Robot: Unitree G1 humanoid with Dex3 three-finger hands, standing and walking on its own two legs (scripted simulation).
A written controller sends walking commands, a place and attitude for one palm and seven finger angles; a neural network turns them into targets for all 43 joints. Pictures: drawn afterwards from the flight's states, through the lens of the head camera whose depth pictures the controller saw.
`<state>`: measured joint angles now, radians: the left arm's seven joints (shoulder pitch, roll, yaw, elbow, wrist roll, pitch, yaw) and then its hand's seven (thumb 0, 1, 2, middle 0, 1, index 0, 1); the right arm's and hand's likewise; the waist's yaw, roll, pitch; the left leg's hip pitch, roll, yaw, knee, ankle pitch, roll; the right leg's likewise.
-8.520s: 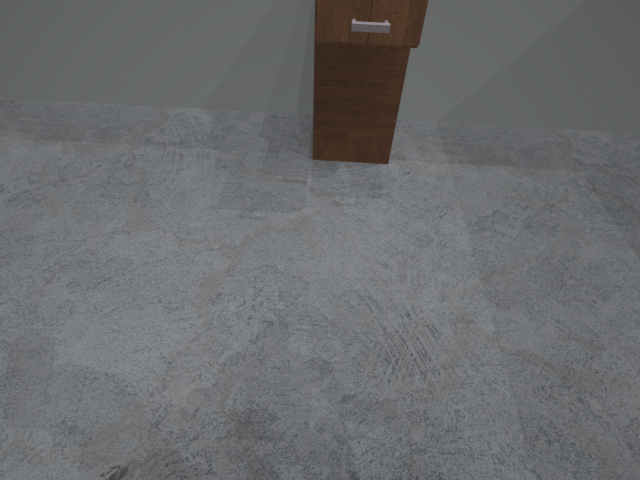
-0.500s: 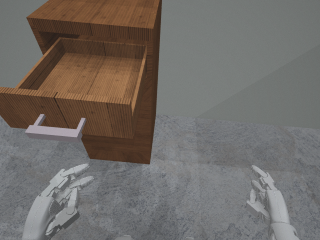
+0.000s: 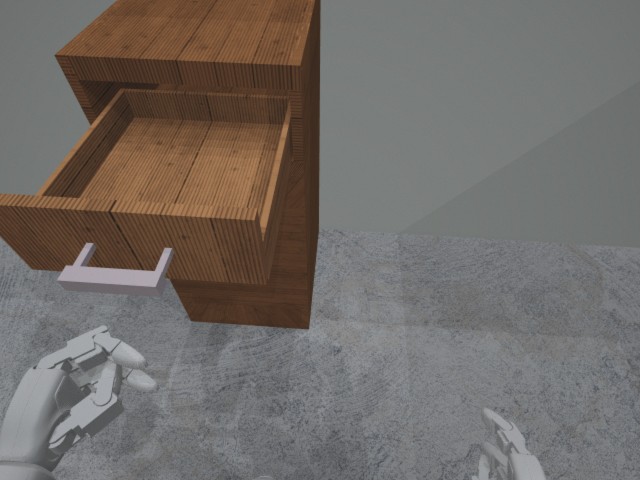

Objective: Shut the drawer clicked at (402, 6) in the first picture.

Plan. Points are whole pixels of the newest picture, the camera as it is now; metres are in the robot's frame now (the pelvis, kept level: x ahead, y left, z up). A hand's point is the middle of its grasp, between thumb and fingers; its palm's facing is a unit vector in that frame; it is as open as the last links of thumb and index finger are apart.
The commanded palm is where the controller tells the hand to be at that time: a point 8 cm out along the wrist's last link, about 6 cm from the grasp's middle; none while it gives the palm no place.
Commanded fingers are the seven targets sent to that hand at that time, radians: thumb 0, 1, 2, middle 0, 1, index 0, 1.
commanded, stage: raise the hand and make a fist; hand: left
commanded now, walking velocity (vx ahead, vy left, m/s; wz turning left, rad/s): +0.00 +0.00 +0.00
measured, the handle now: (120, 267) +0.36 +0.28 +0.06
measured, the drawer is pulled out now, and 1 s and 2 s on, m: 0.30 0.30 0.30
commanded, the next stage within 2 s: bring the fist close to the handle in 1.02 s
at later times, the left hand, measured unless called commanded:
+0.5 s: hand (59, 385) +0.18 +0.24 +0.14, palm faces +0.05 -0.99 -0.11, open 3.2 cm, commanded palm +0.14 +0.29 +0.15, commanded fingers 0.00 0.90 0.90 -1.40 -1.60 -1.40 -1.60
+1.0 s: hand (32, 378) +0.18 +0.25 +0.16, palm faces +0.09 -0.99 -0.11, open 3.2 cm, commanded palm +0.14 +0.30 +0.16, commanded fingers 0.00 0.90 0.90 -1.40 -1.60 -1.40 -1.60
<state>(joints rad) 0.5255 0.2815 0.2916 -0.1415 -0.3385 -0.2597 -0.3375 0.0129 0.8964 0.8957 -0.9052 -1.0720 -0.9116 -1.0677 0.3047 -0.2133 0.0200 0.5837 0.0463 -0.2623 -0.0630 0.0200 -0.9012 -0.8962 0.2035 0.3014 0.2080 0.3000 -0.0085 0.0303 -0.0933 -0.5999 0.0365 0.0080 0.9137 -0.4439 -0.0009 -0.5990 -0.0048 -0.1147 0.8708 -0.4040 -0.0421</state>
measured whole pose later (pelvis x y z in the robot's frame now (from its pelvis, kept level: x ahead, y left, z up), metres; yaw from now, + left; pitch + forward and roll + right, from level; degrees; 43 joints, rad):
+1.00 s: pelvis +0.01 +0.00 +0.04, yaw +0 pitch -2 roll -1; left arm 0.46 0.34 0.42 -0.21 -0.38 -0.06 -0.41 0.01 0.89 0.90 -1.40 -1.60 -1.40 -1.60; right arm 0.26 -0.26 0.06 0.62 0.06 -0.37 -0.10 0.02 -0.90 -0.90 0.20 0.30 0.21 0.30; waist 0.06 0.04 -0.04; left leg -0.26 0.03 0.01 0.63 -0.34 0.00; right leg -0.25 0.01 -0.11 0.57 -0.29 -0.04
